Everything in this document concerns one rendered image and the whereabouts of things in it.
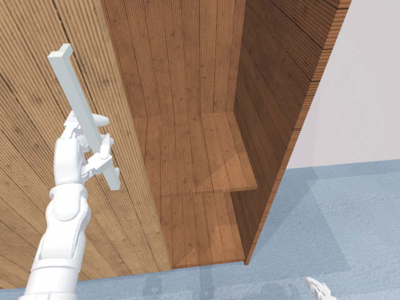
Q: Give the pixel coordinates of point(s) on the left robot hand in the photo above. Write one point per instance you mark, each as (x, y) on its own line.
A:
(69, 153)

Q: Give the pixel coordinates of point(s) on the wardrobe door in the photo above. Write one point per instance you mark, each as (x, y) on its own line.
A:
(124, 235)

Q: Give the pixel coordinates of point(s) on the right robot hand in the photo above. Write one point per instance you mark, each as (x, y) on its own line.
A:
(320, 290)

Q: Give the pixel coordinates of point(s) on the left robot forearm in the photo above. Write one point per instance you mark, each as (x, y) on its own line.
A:
(57, 264)

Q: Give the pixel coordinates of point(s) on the handle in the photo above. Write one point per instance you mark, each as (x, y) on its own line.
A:
(66, 76)

